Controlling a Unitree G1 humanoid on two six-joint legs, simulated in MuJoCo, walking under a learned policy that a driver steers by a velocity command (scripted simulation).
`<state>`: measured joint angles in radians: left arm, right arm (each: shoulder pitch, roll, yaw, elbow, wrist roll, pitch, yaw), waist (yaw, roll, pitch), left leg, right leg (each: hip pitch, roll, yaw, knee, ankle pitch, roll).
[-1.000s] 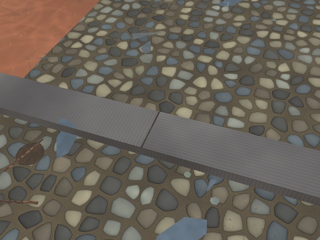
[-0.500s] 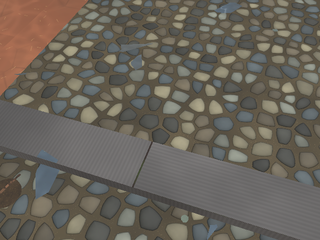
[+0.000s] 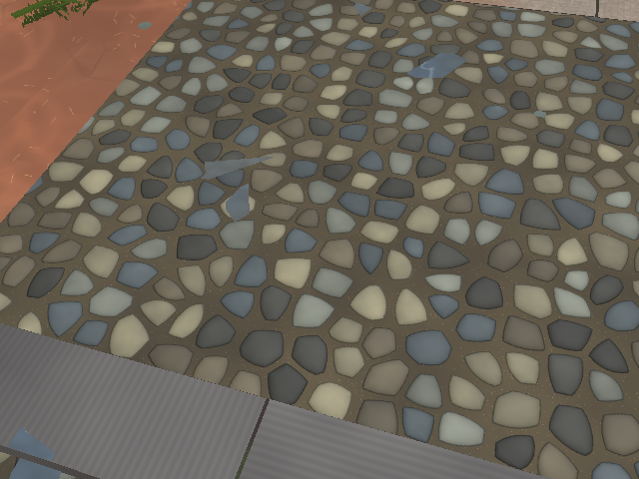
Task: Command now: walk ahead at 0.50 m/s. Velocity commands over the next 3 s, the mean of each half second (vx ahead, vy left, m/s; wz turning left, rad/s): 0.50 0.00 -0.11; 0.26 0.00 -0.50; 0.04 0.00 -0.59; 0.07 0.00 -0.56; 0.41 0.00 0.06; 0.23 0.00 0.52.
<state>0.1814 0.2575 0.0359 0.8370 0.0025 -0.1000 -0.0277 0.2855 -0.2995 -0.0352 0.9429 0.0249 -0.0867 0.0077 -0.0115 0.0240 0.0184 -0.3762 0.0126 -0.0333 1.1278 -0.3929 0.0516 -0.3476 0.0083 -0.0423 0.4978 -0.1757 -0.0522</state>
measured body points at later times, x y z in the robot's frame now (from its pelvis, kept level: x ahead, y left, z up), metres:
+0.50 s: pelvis +0.27 +0.04 +0.02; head +0.31 +0.03 +0.47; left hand +0.23 +0.28 -0.12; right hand +0.46 -0.19 -0.08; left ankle +0.38 +0.14 -0.68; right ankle +0.08 -0.08 -0.66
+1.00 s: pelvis +0.46 -0.02 +0.05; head +0.50 -0.06 +0.49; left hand +0.67 +0.21 -0.05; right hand +0.53 -0.34 -0.08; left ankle +0.42 +0.14 -0.59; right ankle +0.53 -0.12 -0.68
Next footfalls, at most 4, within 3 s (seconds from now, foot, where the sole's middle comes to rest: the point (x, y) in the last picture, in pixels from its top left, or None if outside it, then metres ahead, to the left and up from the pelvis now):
0.38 left None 0.42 0.15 -0.71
0.90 right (417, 426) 0.57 -0.14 -0.71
1.36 left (314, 395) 0.64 0.07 -0.71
1.76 right None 0.46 -0.13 -0.71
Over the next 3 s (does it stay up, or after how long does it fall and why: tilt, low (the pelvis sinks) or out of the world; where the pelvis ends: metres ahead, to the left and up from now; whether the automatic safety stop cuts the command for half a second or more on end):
stays up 0.75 -0.31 0.06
